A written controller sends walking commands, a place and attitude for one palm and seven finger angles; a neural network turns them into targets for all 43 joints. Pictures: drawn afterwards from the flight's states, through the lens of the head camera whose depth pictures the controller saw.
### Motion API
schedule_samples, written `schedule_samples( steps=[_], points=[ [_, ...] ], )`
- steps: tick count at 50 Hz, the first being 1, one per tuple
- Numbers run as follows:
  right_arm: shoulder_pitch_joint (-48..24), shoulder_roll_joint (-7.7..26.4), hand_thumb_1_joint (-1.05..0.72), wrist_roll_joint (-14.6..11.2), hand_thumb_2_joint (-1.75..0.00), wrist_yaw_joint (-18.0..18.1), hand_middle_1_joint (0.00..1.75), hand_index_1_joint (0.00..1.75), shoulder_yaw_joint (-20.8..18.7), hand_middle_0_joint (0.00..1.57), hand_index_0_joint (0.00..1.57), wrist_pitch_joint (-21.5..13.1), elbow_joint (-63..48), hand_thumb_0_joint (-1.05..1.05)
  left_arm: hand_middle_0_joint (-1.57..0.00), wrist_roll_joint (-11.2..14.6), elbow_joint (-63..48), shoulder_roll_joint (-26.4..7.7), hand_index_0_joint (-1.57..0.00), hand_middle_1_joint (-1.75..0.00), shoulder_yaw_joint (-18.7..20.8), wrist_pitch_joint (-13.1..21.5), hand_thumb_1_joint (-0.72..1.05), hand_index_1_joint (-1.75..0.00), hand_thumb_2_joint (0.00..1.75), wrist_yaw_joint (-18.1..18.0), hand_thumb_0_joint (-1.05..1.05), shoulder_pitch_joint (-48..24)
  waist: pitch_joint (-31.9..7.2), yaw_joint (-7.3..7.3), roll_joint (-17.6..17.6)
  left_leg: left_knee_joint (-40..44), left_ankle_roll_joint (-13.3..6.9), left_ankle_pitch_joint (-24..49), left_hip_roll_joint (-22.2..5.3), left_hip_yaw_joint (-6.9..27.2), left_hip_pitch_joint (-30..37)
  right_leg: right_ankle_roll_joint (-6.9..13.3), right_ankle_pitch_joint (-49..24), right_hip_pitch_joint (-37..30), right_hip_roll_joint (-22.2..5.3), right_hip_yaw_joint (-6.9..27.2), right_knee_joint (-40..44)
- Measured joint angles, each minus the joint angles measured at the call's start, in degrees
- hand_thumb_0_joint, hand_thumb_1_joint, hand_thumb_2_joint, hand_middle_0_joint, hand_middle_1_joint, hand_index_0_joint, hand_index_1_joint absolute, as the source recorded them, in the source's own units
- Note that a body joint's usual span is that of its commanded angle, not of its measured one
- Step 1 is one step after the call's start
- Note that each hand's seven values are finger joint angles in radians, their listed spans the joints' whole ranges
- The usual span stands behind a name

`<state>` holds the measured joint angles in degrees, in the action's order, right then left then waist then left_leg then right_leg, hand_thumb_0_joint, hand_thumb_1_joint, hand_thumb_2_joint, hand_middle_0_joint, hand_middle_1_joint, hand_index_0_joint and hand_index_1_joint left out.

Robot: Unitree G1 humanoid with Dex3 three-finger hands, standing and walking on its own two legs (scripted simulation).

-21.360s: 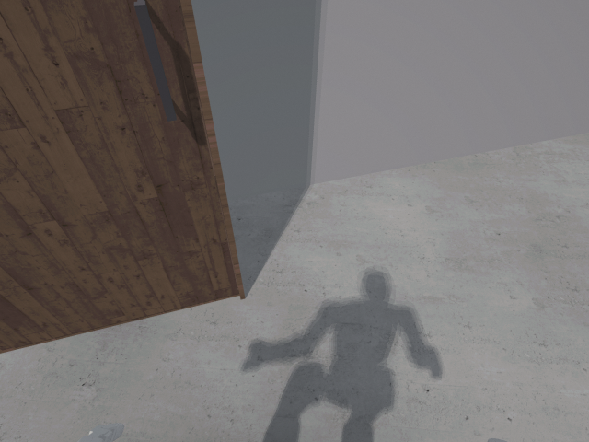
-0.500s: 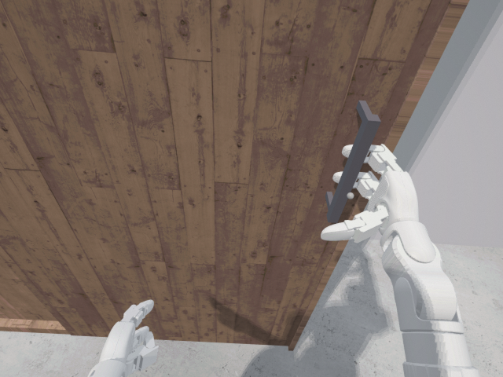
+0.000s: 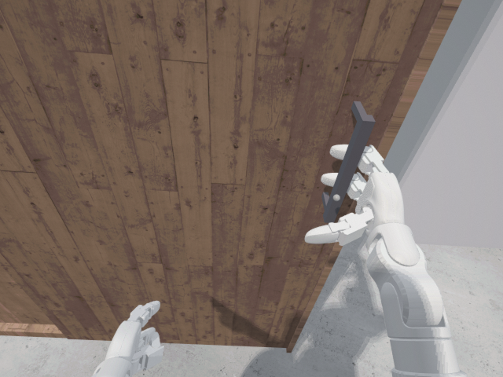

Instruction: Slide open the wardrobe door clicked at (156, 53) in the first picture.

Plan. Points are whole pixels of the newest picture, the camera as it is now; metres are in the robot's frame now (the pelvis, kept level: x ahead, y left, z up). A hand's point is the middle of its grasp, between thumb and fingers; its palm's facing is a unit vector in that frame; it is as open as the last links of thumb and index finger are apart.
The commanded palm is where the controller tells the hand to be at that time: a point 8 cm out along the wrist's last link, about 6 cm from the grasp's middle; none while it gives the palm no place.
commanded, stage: slide the fingers in behind the handle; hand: right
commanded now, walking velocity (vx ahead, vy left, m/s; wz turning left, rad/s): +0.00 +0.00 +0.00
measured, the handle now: (342, 167) +0.39 -0.11 +0.18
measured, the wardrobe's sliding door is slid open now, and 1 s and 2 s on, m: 0.00 0.00 0.00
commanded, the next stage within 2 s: grip the handle and tug to test in 0.44 s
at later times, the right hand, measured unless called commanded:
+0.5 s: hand (335, 198) +0.33 -0.09 +0.18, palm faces -0.01 +1.00 -0.04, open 14.4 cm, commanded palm +0.30 -0.14 +0.18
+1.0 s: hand (336, 197) +0.33 -0.10 +0.18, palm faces -0.03 +1.00 -0.03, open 9.8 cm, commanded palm +0.30 -0.14 +0.18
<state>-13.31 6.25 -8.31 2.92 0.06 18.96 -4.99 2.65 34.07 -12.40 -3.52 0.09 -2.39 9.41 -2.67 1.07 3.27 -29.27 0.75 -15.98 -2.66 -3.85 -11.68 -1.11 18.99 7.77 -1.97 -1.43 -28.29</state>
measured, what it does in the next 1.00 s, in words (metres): stands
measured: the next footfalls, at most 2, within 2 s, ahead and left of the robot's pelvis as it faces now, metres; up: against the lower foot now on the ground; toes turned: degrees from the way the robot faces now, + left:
none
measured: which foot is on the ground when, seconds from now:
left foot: down 0.00-1.00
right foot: down 0.00-1.00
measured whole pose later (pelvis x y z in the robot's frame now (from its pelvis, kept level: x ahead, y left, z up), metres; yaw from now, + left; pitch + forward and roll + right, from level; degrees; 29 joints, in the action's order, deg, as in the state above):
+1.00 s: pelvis +0.01 +0.00 +0.00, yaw +0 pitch -1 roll +0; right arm -10.5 6.7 -8.5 2.2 -0.2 19.1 -8.3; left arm 2.4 33.6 -12.6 -3.2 -1.5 -1.8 9.4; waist -3.1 0.8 3.3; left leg -28.0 0.7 -16.0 -2.2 -3.7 -10.9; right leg -1.2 19.1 6.9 -2.3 -1.7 -27.1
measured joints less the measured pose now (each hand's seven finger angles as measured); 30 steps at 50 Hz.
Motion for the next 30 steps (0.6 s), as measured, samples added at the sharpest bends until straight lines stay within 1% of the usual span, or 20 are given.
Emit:
schedule_samples(
  steps=[20, 30],
  points=[
    [-0.2, -0.2, 0.50, 0.4, -0.30, 0.6, 1.20, 1.19, 0.7, 0.29, 0.21, -0.5, 0.2, -0.01, -0.20, -0.1, 0.4, -0.1, -0.20, -0.30, 0.2, -0.6, 0.90, -0.30, 0.90, 0.1, 0.02, 0.1, 0.4, 0.21, 0.1, 0.2, -0.1, 0.1, 0.0, -0.3, 0.3, -0.1, -0.1, -0.1, 0.0, 0.3, 0.0],
    [0.3, 0.0, 0.49, 0.2, -0.30, 0.0, 1.20, 1.19, 0.7, 0.30, 0.21, -0.5, -0.3, -0.01, -0.20, -0.2, 0.4, -0.1, -0.20, -0.30, 0.1, -0.7, 0.90, -0.30, 0.90, 0.2, 0.02, -0.2, 0.2, 0.29, 0.1, 0.4, -0.1, 0.1, 0.1, -0.3, 0.5, -0.1, -0.2, -0.3, -0.1, 0.3, 0.4]
  ],
)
